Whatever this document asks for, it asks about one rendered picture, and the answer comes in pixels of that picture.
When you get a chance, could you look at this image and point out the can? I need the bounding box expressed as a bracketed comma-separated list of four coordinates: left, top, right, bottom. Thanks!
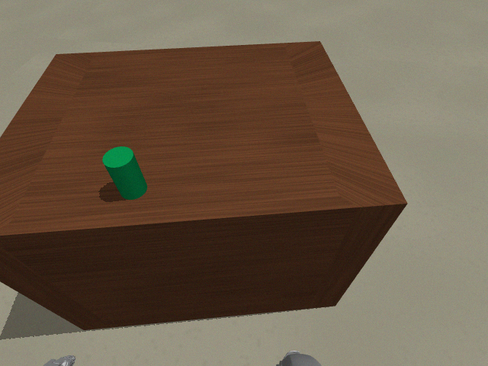
[102, 146, 147, 200]

